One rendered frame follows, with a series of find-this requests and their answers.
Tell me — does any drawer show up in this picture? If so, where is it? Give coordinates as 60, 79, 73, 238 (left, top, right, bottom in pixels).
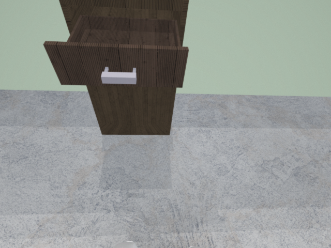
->
43, 15, 189, 88

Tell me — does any handle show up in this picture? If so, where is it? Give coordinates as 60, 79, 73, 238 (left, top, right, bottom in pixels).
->
101, 67, 137, 84

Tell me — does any cabinet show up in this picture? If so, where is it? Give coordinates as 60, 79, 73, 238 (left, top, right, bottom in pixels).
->
59, 0, 189, 135

